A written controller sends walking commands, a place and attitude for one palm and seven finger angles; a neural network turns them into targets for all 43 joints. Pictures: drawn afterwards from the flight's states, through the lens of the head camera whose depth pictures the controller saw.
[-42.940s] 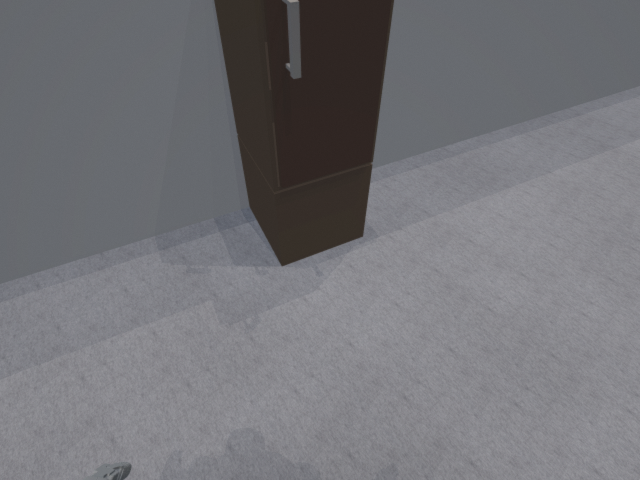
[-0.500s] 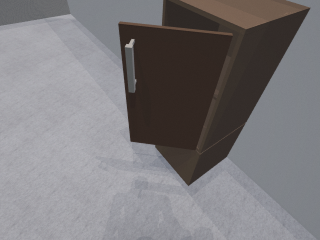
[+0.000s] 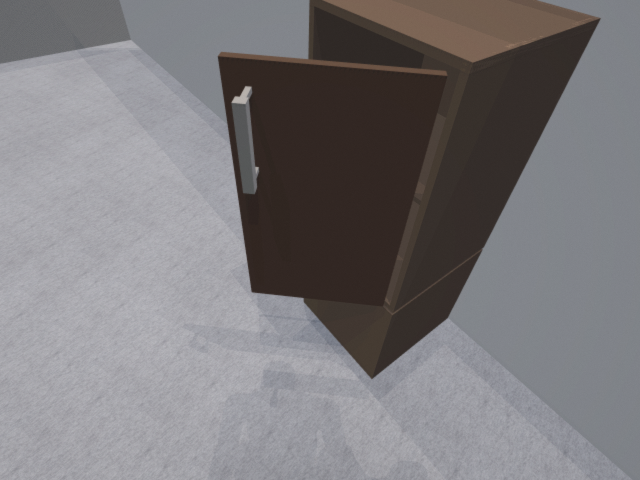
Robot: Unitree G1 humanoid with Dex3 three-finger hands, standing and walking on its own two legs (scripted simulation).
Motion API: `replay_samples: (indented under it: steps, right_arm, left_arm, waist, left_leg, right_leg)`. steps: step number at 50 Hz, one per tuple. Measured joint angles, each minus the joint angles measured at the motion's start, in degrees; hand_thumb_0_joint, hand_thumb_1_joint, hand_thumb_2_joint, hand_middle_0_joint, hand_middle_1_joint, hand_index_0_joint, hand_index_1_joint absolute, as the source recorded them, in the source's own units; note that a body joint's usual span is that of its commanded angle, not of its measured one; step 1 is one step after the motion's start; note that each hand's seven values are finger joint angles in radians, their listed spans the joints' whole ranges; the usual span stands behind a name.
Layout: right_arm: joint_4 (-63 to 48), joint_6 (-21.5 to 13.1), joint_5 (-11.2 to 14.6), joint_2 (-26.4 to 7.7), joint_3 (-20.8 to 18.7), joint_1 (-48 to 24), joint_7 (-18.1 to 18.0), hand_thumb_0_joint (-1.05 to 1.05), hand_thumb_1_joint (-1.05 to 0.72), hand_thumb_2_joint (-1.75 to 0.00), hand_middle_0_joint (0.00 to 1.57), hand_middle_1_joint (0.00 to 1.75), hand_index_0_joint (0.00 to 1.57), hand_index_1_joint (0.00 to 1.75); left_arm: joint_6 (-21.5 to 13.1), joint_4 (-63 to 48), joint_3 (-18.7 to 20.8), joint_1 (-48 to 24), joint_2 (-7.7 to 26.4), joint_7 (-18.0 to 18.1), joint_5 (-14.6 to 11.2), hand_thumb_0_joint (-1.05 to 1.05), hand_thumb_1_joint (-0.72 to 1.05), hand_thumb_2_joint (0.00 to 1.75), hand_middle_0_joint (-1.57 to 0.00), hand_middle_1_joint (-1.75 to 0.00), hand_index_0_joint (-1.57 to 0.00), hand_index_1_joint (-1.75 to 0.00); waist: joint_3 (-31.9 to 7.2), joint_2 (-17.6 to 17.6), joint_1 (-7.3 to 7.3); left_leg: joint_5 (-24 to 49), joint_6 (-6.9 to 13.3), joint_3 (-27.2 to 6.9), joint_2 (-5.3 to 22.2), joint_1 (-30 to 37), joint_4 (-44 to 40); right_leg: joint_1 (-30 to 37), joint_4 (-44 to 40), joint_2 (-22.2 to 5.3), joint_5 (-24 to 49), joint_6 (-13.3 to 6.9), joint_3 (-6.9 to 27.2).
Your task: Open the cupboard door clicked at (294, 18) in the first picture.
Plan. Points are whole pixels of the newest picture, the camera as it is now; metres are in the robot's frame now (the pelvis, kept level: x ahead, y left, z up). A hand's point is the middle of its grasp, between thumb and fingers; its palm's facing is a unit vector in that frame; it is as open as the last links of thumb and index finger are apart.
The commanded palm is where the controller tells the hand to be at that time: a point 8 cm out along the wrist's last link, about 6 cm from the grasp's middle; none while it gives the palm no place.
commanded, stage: shuffle to correct the standing spot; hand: left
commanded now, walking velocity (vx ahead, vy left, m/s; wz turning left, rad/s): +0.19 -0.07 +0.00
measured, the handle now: (248, 142) +0.59 +0.17 +0.12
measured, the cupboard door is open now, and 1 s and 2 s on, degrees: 46 46 46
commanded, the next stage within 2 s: come to a stop and stand still in 0.02 s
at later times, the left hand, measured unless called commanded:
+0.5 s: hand out of the picture +0.03 +0.14 -0.19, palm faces +0.06 -0.99 -0.13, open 7.4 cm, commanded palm none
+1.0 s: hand out of the picture +0.05 +0.19 -0.17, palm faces +0.00 -0.98 -0.22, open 7.4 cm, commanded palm none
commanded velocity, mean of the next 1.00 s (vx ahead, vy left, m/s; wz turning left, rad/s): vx -0.04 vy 0.00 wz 0.00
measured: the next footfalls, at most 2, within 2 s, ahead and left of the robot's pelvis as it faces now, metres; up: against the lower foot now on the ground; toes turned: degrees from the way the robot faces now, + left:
none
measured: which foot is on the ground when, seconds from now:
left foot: down 0.00-1.00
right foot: down 0.00-1.00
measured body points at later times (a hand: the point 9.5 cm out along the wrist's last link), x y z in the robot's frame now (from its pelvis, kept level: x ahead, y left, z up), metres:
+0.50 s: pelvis +0.05 +0.00 +0.00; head +0.08 +0.02 +0.45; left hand +0.03 +0.20 -0.17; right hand +0.12 -0.23 -0.15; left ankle +0.08 +0.09 -0.74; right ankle -0.01 -0.12 -0.74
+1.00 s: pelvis -0.01 +0.01 -0.01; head -0.02 +0.01 +0.44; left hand +0.05 +0.24 -0.16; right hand +0.01 -0.23 -0.16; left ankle +0.08 +0.09 -0.74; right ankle -0.01 -0.12 -0.74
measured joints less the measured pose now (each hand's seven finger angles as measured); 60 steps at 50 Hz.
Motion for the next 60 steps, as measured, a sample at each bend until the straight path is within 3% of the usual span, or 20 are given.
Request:
replay_samples:
  steps: [6,11,13,16,19,23,32,36,46,52,60]
  right_arm:
    - [-0.5,0.0,0.0,-0.2,-0.7,1.3,0.2,0.01,-0.91,-0.9,0.2,0.3,0.2,0.3]
    - [-0.6,-0.2,0.1,-0.3,-0.4,0.8,0.2,0.01,-0.91,-0.9,0.2,0.3,0.19,0.3]
    - [-0.8,-0.5,0.2,-0.4,-0.2,-0.5,-0.4,0.01,-0.92,-0.9,0.2,0.3,0.19,0.3]
    - [-1.2,-1.5,0.9,-1.2,-0.1,-2.3,-1.1,0.02,-0.94,-0.9,0.2,0.3,0.19,0.3]
    - [-1.7,-1.4,1.1,-0.7,-0.1,-4.0,-1.7,0.02,-0.94,-0.9,0.2,0.3,0.19,0.3]
    - [-3.5,-1.1,1.1,-0.2,-0.1,-6.5,-1.9,0.01,-0.93,-0.9,0.2,0.3,0.19,0.3]
    - [-5.7,-0.1,0.7,-0.2,-1.1,-9.5,-1.4,0.0,-0.93,-0.9,0.2,0.3,0.2,0.3]
    - [-8.4,0.7,0.7,-2.3,-1.2,-8.2,-0.4,0.0,-0.93,-0.9,0.2,0.3,0.2,0.3]
    - [-9.7,1.9,-0.4,-3.2,-0.9,-1.9,1.0,0.01,-0.91,-0.9,0.2,0.3,0.19,0.3]
    - [-8.6,1.9,-0.6,-2.9,-0.4,0.6,1.1,0.01,-0.91,-0.9,0.2,0.3,0.19,0.3]
    - [-6.1,1.4,-0.1,-2.2,-0.1,1.2,0.9,0.01,-0.91,-0.9,0.2,0.3,0.2,0.3]
  left_arm:
    - [-1.0,-0.4,0.8,2.0,-0.4,-0.3,0.1,0.0,0.91,0.9,-0.2,-0.3,-0.2,-0.3]
    - [-2.4,0.2,1.1,3.9,-1.1,0.5,-0.2,0.0,0.91,0.9,-0.2,-0.3,-0.2,-0.3]
    - [-2.4,0.7,0.8,4.2,-1.6,0.9,-0.1,0.0,0.91,0.9,-0.2,-0.3,-0.2,-0.3]
    - [-1.9,1.4,0.0,4.2,-2.5,1.1,-0.5,0.0,0.91,0.9,-0.2,-0.3,-0.2,-0.3]
    - [-0.8,1.6,-0.2,3.1,-2.4,1.7,-0.6,0.0,0.91,0.9,-0.2,-0.3,-0.2,-0.3]
    - [-0.2,0.0,-0.3,-0.5,-1.9,2.0,-0.5,0.0,0.91,0.9,-0.2,-0.3,-0.2,-0.3]
    - [-0.1,-4.5,1.0,-6.9,1.8,2.1,-0.3,0.01,0.92,0.9,-0.2,-0.3,-0.2,-0.3]
    - [-0.6,-6.3,0.3,-6.6,2.2,2.9,-0.3,0.01,0.92,0.9,-0.2,-0.3,-0.2,-0.3]
    - [0.6,-10.3,-0.3,-6.2,3.4,1.7,-0.3,0.0,0.91,0.9,-0.2,-0.3,-0.2,-0.3]
    - [0.7,-10.4,-0.4,-5.1,3.1,1.1,-0.4,0.0,0.91,0.9,-0.2,-0.3,-0.2,-0.3]
    - [0.4,-6.9,-0.6,-1.2,2.7,0.8,-0.5,0.0,0.91,0.9,-0.2,-0.3,-0.2,-0.3]
  waist:
    - [-0.1,0.9,0.37]
    - [0.1,0.4,1.31]
    - [0.8,-0.1,1.6]
    - [2.1,0.0,1.55]
    - [2.1,-1.6,1.75]
    - [3.0,-2.0,1.45]
    - [4.2,0.7,0.32]
    - [3.5,3.7,-0.55]
    - [0.7,2.2,-1.94]
    - [1.4,1.2,-1.98]
    - [1.8,0.4,-0.95]
  left_leg:
    - [-5.0,-0.6,-0.4,1.1,-1.4,4.1]
    - [-10.8,-0.8,-0.8,1.3,-5.5,14.9]
    - [-9.4,-1.3,-0.6,1.1,-5.1,11.8]
    - [1.5,-1.2,-0.7,1.3,-2.3,3.3]
    - [-1.6,-0.4,0.4,0.6,-1.3,3.5]
    - [-1.6,0.1,0.9,0.1,-1.4,2.4]
    - [0.7,0.0,0.9,0.7,-4.0,2.5]
    - [0.1,-0.3,0.5,2.0,-5.3,5.4]
    - [1.4,0.7,0.1,0.5,-6.0,6.3]
    - [3.1,1.2,-0.4,0.1,-7.5,4.6]
    - [4.8,1.2,-1.0,-0.5,-7.2,1.8]
  right_leg:
    - [-0.3,1.3,0.9,0.1,-0.4,-0.4]
    - [2.3,-1.6,1.5,-0.4,-0.9,-1.3]
    - [3.7,-2.7,1.5,-0.3,-0.8,-1.1]
    - [4.5,-1.0,1.9,-2.1,0.0,-0.8]
    - [5.1,-0.9,1.0,-2.5,1.3,0.2]
    - [4.4,-1.0,0.5,-2.5,1.1,0.7]
    - [1.0,0.7,1.0,-1.1,0.7,0.7]
    - [0.8,1.0,2.3,-0.1,0.6,0.4]
    - [-0.8,5.0,0.7,-1.1,0.6,-0.3]
    - [-2.5,3.8,0.7,0.3,0.5,-0.4]
    - [-2.0,1.1,0.6,2.7,0.8,-0.7]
